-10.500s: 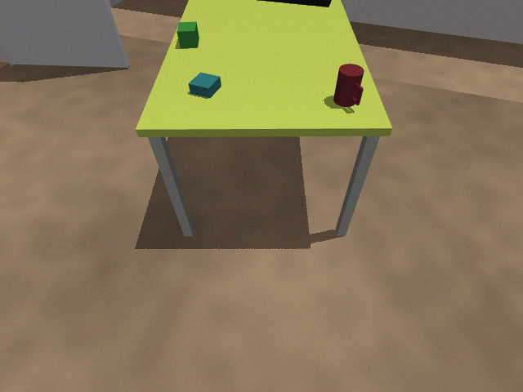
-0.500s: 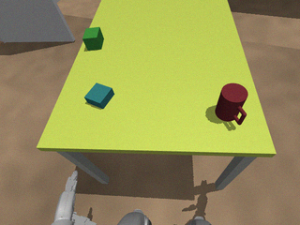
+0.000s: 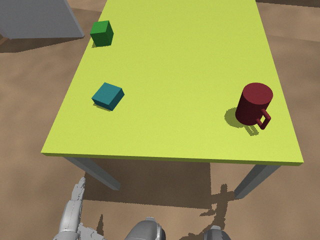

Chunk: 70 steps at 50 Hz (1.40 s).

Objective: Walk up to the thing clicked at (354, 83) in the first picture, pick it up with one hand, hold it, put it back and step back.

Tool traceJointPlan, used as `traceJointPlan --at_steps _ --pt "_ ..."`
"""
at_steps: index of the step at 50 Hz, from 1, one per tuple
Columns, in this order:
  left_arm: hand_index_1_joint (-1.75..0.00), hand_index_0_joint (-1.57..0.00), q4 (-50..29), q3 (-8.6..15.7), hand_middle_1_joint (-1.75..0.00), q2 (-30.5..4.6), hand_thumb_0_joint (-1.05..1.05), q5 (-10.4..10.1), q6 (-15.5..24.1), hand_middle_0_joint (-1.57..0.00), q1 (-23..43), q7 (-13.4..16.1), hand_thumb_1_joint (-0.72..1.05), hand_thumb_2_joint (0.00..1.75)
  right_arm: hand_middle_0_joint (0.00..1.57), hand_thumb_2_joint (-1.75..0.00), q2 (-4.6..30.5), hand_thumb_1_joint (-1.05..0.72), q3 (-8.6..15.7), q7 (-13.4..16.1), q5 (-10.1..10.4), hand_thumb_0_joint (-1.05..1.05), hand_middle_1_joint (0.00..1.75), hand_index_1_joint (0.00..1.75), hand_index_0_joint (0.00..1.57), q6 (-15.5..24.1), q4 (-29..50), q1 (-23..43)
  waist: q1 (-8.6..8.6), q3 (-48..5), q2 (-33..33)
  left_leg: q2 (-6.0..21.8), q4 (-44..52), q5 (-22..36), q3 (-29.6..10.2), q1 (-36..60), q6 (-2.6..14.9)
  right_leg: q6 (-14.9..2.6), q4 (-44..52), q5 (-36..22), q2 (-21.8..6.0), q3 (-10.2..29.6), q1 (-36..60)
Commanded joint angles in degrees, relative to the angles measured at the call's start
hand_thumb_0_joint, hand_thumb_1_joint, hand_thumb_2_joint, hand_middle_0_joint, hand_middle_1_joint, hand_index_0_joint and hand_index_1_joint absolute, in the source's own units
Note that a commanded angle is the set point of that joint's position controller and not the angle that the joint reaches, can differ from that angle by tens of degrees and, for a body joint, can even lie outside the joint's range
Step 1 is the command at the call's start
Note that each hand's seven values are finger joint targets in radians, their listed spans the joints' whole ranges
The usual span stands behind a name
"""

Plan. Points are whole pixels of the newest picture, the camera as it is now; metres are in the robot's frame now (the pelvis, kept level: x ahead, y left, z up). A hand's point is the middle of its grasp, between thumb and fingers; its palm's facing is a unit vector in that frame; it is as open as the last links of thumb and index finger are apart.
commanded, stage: go down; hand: right
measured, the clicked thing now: (255, 109) +0.48 -0.20 -0.03
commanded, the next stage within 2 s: approach in 0.78 s
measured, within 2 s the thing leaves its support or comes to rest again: neither
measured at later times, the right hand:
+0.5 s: hand out of the picture +0.41 -0.39 +0.11, palm faces +0.22 +0.98 +0.01, open 17.5 cm
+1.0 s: hand out of the picture +0.41 -0.39 +0.10, palm faces +0.21 +0.98 +0.01, open 17.6 cm
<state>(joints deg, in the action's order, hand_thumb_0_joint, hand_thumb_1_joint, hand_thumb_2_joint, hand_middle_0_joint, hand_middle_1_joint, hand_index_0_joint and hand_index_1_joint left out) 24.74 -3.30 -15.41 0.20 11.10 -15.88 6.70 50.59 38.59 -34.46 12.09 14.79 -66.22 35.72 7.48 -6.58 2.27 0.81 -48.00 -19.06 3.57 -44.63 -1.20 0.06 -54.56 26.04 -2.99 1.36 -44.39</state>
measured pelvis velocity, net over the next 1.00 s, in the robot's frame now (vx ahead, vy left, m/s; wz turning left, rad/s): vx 0.01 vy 0.00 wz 0.00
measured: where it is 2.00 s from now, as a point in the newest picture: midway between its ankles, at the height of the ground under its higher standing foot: outside the picture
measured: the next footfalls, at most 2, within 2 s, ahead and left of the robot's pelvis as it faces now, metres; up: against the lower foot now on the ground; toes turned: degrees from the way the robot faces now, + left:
none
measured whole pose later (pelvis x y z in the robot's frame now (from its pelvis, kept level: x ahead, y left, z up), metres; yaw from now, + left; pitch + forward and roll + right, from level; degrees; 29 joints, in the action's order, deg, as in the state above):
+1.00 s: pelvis +0.01 +0.00 +0.00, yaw +0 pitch +17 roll +4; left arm 22.7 -2.8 -15.6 0.3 9.7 -17.0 5.6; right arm 51.7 38.7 -34.2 11.4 14.1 -66.6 36.7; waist 7.9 -7.4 1.9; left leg 0.8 -49.4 -20.2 4.0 -46.5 -1.4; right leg -0.1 -56.6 27.4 -3.0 1.9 -46.7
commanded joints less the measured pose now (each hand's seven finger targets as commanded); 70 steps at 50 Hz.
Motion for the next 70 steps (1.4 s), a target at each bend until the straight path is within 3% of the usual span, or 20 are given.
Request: traceJointPlan --at_steps 1,6,13,16,19,24,27,30,35,40,46,49,51,56,59,62,64,67,69,70 --pt "-0.05 -0.04 -7.85 4.51 -0.05 -9.81 0.0 -0.2 3.01 -0.05 -0.81 1.0 -0.56 0.06 0.06 -0.04 23.71 0.55 3.42 -0.39 1.49 0.0 0.05 0.05 0.05 3.4 10.03 17.07 -1.31 -20.86 -14.93 -1.5 3.2 10.81 -1.44 8.99 2.87 -0.05 6.93 -20.3 1.75 1.65 12.84" --pt "-0.05 -0.05 -10.17 4.17 -0.05 -10.24 0.0 0.1 2.8 -0.05 -0.79 1.08 -0.56 0.06 0.05 -0.04 26.16 0.56 4.62 -0.46 1.16 0.0 0.05 0.05 0.05 3.83 11.74 19.16 -1.97 -24.25 -17.23 -1.85 2.34 11.16 -0.95 8.23 3.03 0.55 5.99 -25.62 1.28 2.2 15.82" --pt "-0.05 -0.04 -9.52 4.96 -0.05 -10.81 0.0 0.02 2.38 -0.05 -2.23 1.24 -0.56 0.06 0.06 -0.04 23.13 0.55 2.4 -0.18 0.21 0.0 0.05 0.05 0.06 2.43 9.0 17.18 -1.08 -22.88 -16.35 -1.86 2.52 11.41 -0.92 8.28 3.05 0.05 5.93 -23.64 1.59 1.92 14.76" --pt "-0.05 -0.05 -12.3 5.27 -0.05 -11.57 0.0 0.11 2.55 -0.05 0.82 1.3 -0.56 0.06 0.06 -0.04 26.11 0.55 3.35 0.42 0.16 0.0 0.05 0.05 0.06 2.68 11.99 22.22 -0.51 -24.42 -15.84 -1.74 2.88 12.3 -1.14 9.2 2.98 0.06 5.97 -22.67 1.67 1.9 14.5" --pt "-0.05 -0.05 -10.57 4.33 -0.05 -10.2 0.0 -0.12 2.06 -0.05 -1.26 0.82 -0.56 0.06 0.05 -0.05 24.23 0.56 2.46 0.44 -0.11 0.0 0.05 0.05 0.05 2.34 9.14 19.39 -0.8 -19.47 -14.55 -1.97 2.79 9.0 -0.86 6.85 3.12 -0.09 6.8 -18.73 1.55 2.06 11.6" --pt "-0.05 -0.05 -10.73 5.49 -0.05 -10.65 0.0 0.06 1.79 -0.05 -3.37 0.4 -0.56 0.06 0.05 -0.05 25.7 0.57 3.95 0.39 -0.05 0.0 0.05 0.05 0.05 2.93 10.22 18.03 -1.59 -23.49 -16.42 -1.89 1.7 12.75 -0.89 9.16 3.07 0.3 5.51 -24.71 1.7 1.91 14.03" --pt "-0.05 -0.05 -11.56 5.7 -0.05 -10.69 0.0 -0.18 1.95 -0.05 -1.45 0.23 -0.56 0.06 0.05 -0.05 23.67 0.56 3.21 -0.01 0.73 0.0 0.05 0.05 0.05 2.97 11.4 17.39 -1.12 -22.98 -16.3 -1.81 1.74 11.88 -1.03 8.3 3.02 0.04 5.45 -23.06 1.66 1.84 13.72" --pt "-0.05 -0.04 -10.97 5.29 -0.05 -10.37 0.0 -0.38 1.81 -0.05 -0.67 0.37 -0.56 0.06 0.05 -0.05 25.89 0.56 4.72 0.13 0.93 0.0 0.05 0.05 0.05 3.28 14.09 18.92 -1.86 -24.95 -16.8 -1.53 1.58 12.72 -1.31 9.67 3.08 -0.07 5.26 -23.34 1.82 1.76 13.68" --pt "-0.05 -0.05 -11.25 4.76 -0.05 -10.61 0.0 -0.45 1.65 -0.05 -0.99 0.75 -0.55 0.06 0.05 -0.05 25.18 0.56 3.62 0.28 0.87 0.0 0.05 0.05 0.05 3.09 13.93 19.63 -1.26 -22.02 -17.05 -1.8 2.3 10.24 -1.04 7.93 3.12 0.07 6.26 -21.45 1.76 1.98 13.3" --pt "-0.05 -0.05 -8.71 5.18 -0.05 -10.33 0.0 -0.21 1.36 -0.05 -4.3 0.49 -0.56 0.06 0.05 -0.06 23.04 0.56 2.64 0.13 0.72 0.0 0.05 0.05 0.05 2.42 11.0 17.54 -0.83 -22.29 -17.76 -2.0 2.02 11.95 -0.6 6.64 3.12 0.56 5.67 -28.09 1.21 2.35 16.69" --pt "-0.05 -0.04 -11.42 4.81 -0.04 -9.99 0.0 -0.38 1.79 -0.05 0.15 0.26 -0.57 0.05 0.05 -0.04 23.06 0.57 2.81 -0.09 0.68 0.0 0.04 0.04 0.05 2.85 12.44 18.82 -1.38 -23.29 -16.59 -1.92 1.99 11.53 -0.73 7.49 3.19 0.38 5.64 -25.56 1.26 2.28 15.3" --pt "-0.05 -0.05 -9.83 5.92 -0.05 -11.19 0.0 -0.18 1.57 -0.05 -1.62 -0.03 -0.56 0.04 0.05 -0.04 18.71 0.54 0.63 -0.34 0.99 0.0 0.04 0.04 0.05 2.22 7.89 14.46 -0.61 -20.65 -14.8 -1.92 1.85 10.93 -0.66 6.82 3.05 0.19 6.0 -24.0 1.55 2.34 13.51" --pt "-0.05 -0.05 -13.33 7.17 -0.05 -12.51 0.0 -0.15 2.11 -0.05 1.76 0.19 -0.57 0.05 0.05 -0.04 19.13 0.54 0.97 0.17 1.33 0.0 0.04 0.04 0.05 3.11 11.6 19.24 -0.11 -23.11 -13.16 -1.92 1.5 11.76 -0.73 7.98 3.01 0.01 5.57 -22.86 1.42 2.48 13.13" --pt "-0.05 -0.05 -12.43 5.51 -0.05 -9.73 0.0 0.31 2.45 -0.06 -0.29 -0.78 -0.55 0.04 0.05 -0.05 9.84 0.55 -4.17 1.59 1.1 0.0 0.04 0.04 0.06 5.44 7.69 19.19 1.54 -18.87 -11.79 -1.92 -0.21 8.66 -0.92 2.02 2.89 0.0 3.79 -19.79 1.25 2.4 10.13" --pt "-0.05 -0.06 -14.78 7.26 -0.05 -10.75 0.0 0.8 2.45 -0.06 -3.46 -1.28 -0.54 0.04 0.05 -0.05 8.94 0.54 -4.38 3.17 0.71 0.0 0.05 0.05 0.05 7.75 8.94 20.85 2.89 -21.99 -12.04 -1.97 -1.63 8.21 -1.05 1.26 2.7 -0.03 2.8 -16.95 1.46 2.17 9.53" --pt "-0.05 -0.06 -18.22 9.91 -0.06 -12.59 0.0 1.16 2.27 -0.06 -5.9 -1.51 -0.53 0.04 0.04 -0.06 9.69 0.55 -3.69 5.56 0.01 0.0 0.05 0.05 0.05 9.51 13.44 22.04 2.75 -28.05 -15.05 -2.08 -3.34 11.28 -1.07 1.39 2.51 0.15 0.43 -24.39 1.54 1.99 14.08" --pt "-0.05 -0.06 -14.41 8.81 -0.06 -10.19 0.0 1.37 1.25 -0.05 -8.94 -2.35 -0.53 0.03 0.04 -0.05 7.24 0.58 -3.69 7.24 0.07 0.0 0.05 0.05 0.04 10.14 9.19 19.55 3.01 -21.13 -12.29 -1.91 -4.26 10.07 -1.38 -0.97 2.46 0.04 -0.96 -21.23 1.78 1.79 6.95" --pt "-0.05 -0.06 -23.28 8.11 -0.05 -8.58 0.0 2.11 1.86 -0.06 -1.71 -2.8 -0.53 0.04 0.03 -0.06 7.55 0.58 -3.67 10.87 -1.84 0.0 0.05 0.05 0.04 13.61 18.09 28.97 2.65 -27.56 -16.23 -1.78 -6.61 9.42 -2.04 -1.41 2.95 0.25 -2.54 -18.84 1.39 1.46 6.97" --pt "-0.05 -0.06 -21.24 9.72 -0.06 -8.91 0.0 2.37 1.07 -0.06 -6.73 -3.25 -0.54 0.03 0.05 -0.03 6.31 0.56 -3.07 12.56 -3.15 0.0 0.04 0.04 0.05 13.87 11.1 23.63 2.91 -26.59 -16.24 -1.85 -8.07 9.66 -2.11 -1.77 2.93 0.2 -4.11 -18.31 1.78 1.02 4.23" --pt "-0.05 -0.06 -23.72 8.37 -0.06 -8.06 0.0 2.44 0.96 -0.06 -5.94 -3.82 -0.54 0.03 0.04 -0.03 2.37 0.58 -4.56 13.05 -3.43 0.0 0.04 0.04 0.05 13.58 6.68 19.31 3.11 -27.09 -15.03 -2.14 -8.65 10.0 -1.41 -2.02 2.8 0.28 -4.51 -20.2 1.62 1.51 4.14"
